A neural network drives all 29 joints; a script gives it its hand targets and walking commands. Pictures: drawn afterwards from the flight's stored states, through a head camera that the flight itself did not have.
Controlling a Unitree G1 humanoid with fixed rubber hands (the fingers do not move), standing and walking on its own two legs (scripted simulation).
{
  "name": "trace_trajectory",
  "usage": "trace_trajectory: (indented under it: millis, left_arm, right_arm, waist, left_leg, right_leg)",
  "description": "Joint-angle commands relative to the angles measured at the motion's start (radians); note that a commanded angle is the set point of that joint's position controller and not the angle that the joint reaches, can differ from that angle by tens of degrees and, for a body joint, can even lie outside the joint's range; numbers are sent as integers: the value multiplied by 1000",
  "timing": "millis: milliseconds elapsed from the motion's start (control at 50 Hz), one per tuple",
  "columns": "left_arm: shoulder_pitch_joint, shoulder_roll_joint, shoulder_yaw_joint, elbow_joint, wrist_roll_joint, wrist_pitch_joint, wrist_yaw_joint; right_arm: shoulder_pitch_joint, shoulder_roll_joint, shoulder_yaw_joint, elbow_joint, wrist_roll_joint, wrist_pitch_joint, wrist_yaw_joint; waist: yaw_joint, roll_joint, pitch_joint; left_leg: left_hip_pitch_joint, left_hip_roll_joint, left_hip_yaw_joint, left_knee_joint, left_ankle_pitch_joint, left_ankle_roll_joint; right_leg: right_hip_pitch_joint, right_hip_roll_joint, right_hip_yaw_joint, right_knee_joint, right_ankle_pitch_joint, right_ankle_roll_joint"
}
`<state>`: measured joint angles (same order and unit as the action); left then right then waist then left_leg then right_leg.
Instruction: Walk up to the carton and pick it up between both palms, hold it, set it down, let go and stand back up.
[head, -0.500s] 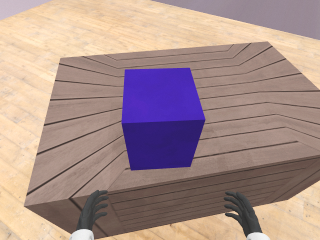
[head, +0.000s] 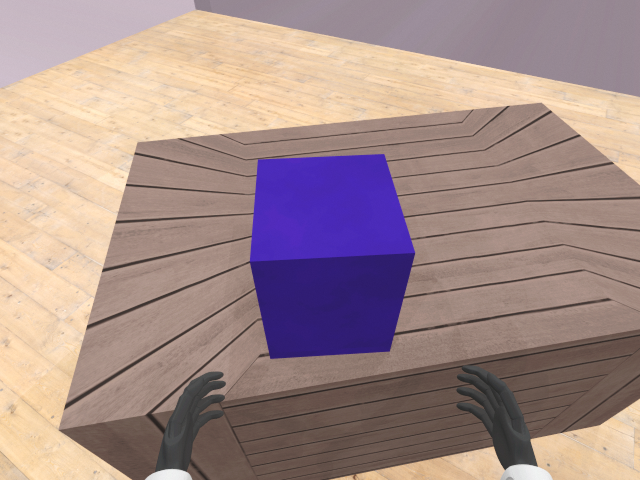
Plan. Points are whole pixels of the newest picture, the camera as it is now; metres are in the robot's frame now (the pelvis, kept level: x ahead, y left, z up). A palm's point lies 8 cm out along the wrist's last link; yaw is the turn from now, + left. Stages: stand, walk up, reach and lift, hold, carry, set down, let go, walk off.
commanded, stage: reach and lift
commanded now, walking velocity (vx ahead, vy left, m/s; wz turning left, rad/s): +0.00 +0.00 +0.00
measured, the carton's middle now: (326, 258) +0.44 +0.02 +0.00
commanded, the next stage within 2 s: none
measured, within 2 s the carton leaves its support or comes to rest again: neither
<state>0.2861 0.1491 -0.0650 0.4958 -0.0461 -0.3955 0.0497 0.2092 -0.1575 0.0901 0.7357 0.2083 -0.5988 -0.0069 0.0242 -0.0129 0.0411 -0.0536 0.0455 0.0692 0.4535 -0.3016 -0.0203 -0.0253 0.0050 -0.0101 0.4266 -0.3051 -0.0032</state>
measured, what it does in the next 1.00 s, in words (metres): stands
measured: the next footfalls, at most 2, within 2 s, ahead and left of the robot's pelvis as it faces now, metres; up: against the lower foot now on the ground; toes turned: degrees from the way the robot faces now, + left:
none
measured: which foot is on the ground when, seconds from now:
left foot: down 0.00-1.00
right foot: down 0.00-1.00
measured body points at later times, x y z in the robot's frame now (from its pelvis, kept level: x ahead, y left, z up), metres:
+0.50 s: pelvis -0.04 +0.00 +0.01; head -0.04 +0.01 +0.46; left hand +0.26 +0.19 +0.02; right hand +0.27 -0.19 +0.02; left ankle -0.03 +0.12 -0.74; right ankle -0.04 -0.12 -0.74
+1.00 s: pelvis -0.02 +0.00 +0.01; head +0.00 +0.01 +0.46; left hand +0.34 +0.21 +0.09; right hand +0.37 -0.18 +0.10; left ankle -0.03 +0.12 -0.74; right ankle -0.04 -0.12 -0.74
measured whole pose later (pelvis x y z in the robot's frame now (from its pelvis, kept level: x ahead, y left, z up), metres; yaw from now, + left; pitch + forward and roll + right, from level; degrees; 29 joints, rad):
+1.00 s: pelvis -0.02 +0.00 +0.01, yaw +0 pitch +2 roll +0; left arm -0.38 0.19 0.11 0.31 -0.09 0.30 0.05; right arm -0.47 -0.25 0.06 0.55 0.31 0.05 -0.12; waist 0.03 -0.03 0.00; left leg -0.20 0.05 0.07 0.36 -0.19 -0.02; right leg -0.17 0.01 -0.01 0.33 -0.20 -0.01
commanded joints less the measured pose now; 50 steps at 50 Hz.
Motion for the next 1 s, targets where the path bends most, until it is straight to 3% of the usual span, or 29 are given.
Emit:
trace_trajectory:
  millis: [0, 20, 80, 140, 160, 180, 300, 340, 380, 440, 500, 540, 600, 640, 660, 680, 760, 860, 920, 960, 980]
  left_arm:
    - [-241, 72, 34, -142, -35, -64, 20]
    - [-266, 73, 30, -135, -37, -55, 26]
    - [-363, 83, 25, -126, -59, -5, 39]
    - [-486, 98, 25, -115, -80, 60, 60]
    - [-581, 98, 21, -114, -93, 87, 70]
    - [-578, 84, 15, -89, -97, 115, 74]
    - [-695, 103, 49, -90, -110, 216, 87]
    - [-692, 92, 54, -94, -106, 235, 77]
    - [-705, 84, 63, -82, -94, 244, 77]
    - [-747, 97, 74, -118, -90, 269, 73]
    - [-805, 106, 97, -81, -75, 303, 55]
    - [-896, 108, 82, -133, -90, 312, 63]
    - [-941, 93, 54, -179, -129, 351, 73]
    - [-949, 110, 61, -199, -126, 374, 74]
    - [-975, 103, 55, -210, -127, 390, 70]
    - [-993, 107, 63, -238, -120, 409, 68]
    - [-972, 140, 130, -311, -96, 498, 47]
    - [-967, 154, 198, -398, -56, 611, 16]
    - [-1012, 139, 216, -379, -32, 663, 1]
    - [-1065, 147, 215, -400, -41, 684, -2]
    - [-1082, 148, 212, -399, -38, 693, -2]
  right_arm:
    - [-201, -92, -42, -180, 3, -31, 8]
    - [-221, -85, -41, -150, 13, -9, 10]
    - [-324, -85, -36, -245, 11, 64, 16]
    - [-431, -76, -57, -253, 5, 157, 17]
    - [-510, -117, -76, -287, -1, 187, 19]
    - [-494, -97, -73, -262, 0, 224, 20]
    - [-595, -124, -85, -231, 5, 352, 6]
    - [-594, -120, -94, -224, 0, 365, -3]
    - [-595, -118, -94, -193, 5, 372, -4]
    - [-661, -107, -83, -214, 22, 382, -17]
    - [-734, -119, -88, -249, 5, 405, -40]
    - [-815, -118, -108, -311, 8, 417, -44]
    - [-871, -146, -137, -355, 8, 447, -49]
    - [-866, -138, -120, -357, 9, 470, -56]
    - [-879, -150, -135, -348, 6, 483, -61]
    - [-895, -150, -124, -330, 27, 498, -65]
    - [-931, -190, -102, -373, 66, 534, -87]
    - [-953, -221, -79, -384, 95, 579, -107]
    - [-1007, -228, -81, -355, 97, 604, -122]
    - [-1053, -241, -99, -347, 108, 618, -124]
    - [-1076, -244, -103, -336, 104, 628, -123]
  waist:
    - [-15, -10, -70]
    - [-14, 15, -61]
    - [-5, 0, -66]
    - [4, 8, -73]
    - [-15, 9, -95]
    - [-8, 13, -94]
    - [8, 15, -267]
    - [-4, -8, -290]
    - [21, 16, -350]
    - [21, 16, -353]
    - [5, -22, -311]
    - [14, 3, -341]
    - [-8, 4, -393]
    - [1, 8, -430]
    - [-12, 7, -449]
    - [-4, 37, -473]
    - [5, 15, -537]
    - [20, 12, -537]
    - [2, 27, -490]
    - [1, 49, -493]
    - [-14, 49, -496]
  left_leg:
    - [31, -47, -40, -35, 379, -21]
    - [26, -45, -43, -41, 370, -24]
    - [-36, -46, -37, -65, 259, -3]
    - [-85, -46, -34, -104, 137, 14]
    - [-94, -44, -38, -120, 90, 18]
    - [-90, -41, -39, -134, 80, 21]
    - [-27, -39, -24, -113, 187, 3]
    - [-15, -43, -26, -120, 200, 8]
    - [17, -36, -25, -116, 237, 0]
    - [14, -45, -14, -99, 291, -6]
    - [-35, -48, -17, -112, 225, 17]
    - [-60, -49, -16, -116, 186, 20]
    - [-28, -43, -28, -97, 215, 16]
    - [-2, -47, -25, -82, 297, 9]
    - [16, -39, -30, -74, 327, -3]
    - [38, -43, -24, -60, 377, -10]
    - [59, -58, -32, -51, 507, -12]
    - [102, -59, -23, -50, 600, -11]
    - [96, -63, -26, -60, 594, -17]
    - [101, -58, -24, -58, 581, -16]
    - [117, -52, -28, -58, 574, -20]
  right_leg:
    - [-128, 26, 63, -58, 373, -3]
    - [-144, 24, 67, -60, 336, -10]
    - [-162, 15, 79, -72, 228, -9]
    - [-175, 2, 84, -91, 110, -12]
    - [-197, 3, 73, -95, 55, -16]
    - [-199, -2, 78, -108, 51, -17]
    - [-141, 2, 70, -102, 188, -25]
    - [-118, 7, 55, -105, 209, -23]
    - [-123, 13, 49, -109, 221, -23]
    - [-108, 13, 50, -111, 278, -20]
    - [-113, 9, 57, -120, 243, -3]
    - [-132, 12, 50, -116, 193, -6]
    - [-160, 26, 25, -102, 206, -9]
    - [-156, 27, 27, -95, 291, -2]
    - [-157, 32, 16, -88, 312, -4]
    - [-149, 32, 21, -84, 351, -3]
    - [-79, 47, 19, -72, 539, 17]
    - [-41, 52, 16, -83, 629, 25]
    - [-41, 50, 18, -90, 615, 31]
    - [-59, 50, 10, -96, 557, 23]
    - [-79, 51, 2, -112, 524, 26]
